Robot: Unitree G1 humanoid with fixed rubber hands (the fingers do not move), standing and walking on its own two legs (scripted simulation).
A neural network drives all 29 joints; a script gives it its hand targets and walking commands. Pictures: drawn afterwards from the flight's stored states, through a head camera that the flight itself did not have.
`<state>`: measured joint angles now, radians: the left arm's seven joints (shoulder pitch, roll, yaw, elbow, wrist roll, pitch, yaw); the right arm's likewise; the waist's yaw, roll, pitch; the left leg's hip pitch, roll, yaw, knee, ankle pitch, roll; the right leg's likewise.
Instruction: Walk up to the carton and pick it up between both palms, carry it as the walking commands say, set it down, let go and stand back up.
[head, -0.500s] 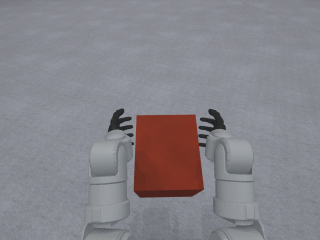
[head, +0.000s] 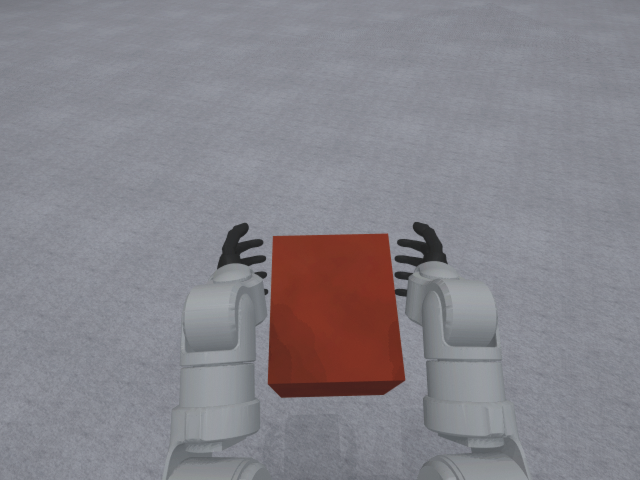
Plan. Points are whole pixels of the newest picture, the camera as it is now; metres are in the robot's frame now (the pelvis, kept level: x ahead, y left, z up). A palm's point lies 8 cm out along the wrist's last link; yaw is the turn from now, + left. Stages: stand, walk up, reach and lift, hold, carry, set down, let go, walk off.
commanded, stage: carry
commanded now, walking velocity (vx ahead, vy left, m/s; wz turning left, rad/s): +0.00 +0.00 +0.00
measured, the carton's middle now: (331, 320) +0.34 +0.00 +0.01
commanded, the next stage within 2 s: none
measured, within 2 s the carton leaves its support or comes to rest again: neither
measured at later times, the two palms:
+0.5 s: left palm (234, 279) +0.32 +0.12 +0.12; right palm (428, 277) +0.32 -0.11 +0.12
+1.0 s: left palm (229, 247) +0.39 +0.14 +0.11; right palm (400, 239) +0.40 -0.09 +0.11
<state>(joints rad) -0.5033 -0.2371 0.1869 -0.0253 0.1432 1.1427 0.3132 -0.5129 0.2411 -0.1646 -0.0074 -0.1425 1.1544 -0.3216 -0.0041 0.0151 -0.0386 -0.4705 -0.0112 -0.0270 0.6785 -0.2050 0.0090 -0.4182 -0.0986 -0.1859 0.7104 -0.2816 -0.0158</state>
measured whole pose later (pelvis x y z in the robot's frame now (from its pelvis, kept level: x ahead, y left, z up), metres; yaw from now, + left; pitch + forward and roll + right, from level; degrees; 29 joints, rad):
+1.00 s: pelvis +0.07 +0.01 +0.01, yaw +2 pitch +5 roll +0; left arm -0.50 -0.24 0.19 -0.02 0.14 1.16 0.32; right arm -0.51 0.24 -0.17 -0.01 -0.11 1.18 -0.33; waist 0.00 -0.02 -0.06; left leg -0.47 -0.03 -0.02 0.68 -0.33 0.03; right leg -0.36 -0.10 -0.20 0.64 -0.35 -0.01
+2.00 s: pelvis +0.53 +0.04 +0.02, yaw +4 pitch +7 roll +3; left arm -0.50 -0.24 0.17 -0.09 0.14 1.13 0.31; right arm -0.51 0.24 -0.16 -0.09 -0.10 1.16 -0.33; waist -0.01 -0.01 -0.03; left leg -0.47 -0.03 0.05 0.91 -0.45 0.02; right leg -0.24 -0.10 -0.15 0.57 -0.43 -0.01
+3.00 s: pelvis +1.16 +0.11 +0.01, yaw +3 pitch +7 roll +1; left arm -0.49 -0.23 0.17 -0.12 0.14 1.11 0.30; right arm -0.50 0.24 -0.14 -0.13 -0.09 1.13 -0.33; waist -0.01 0.01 0.00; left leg -0.40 -0.04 0.08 1.10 -0.48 0.02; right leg -0.35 -0.08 -0.12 0.67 -0.43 0.00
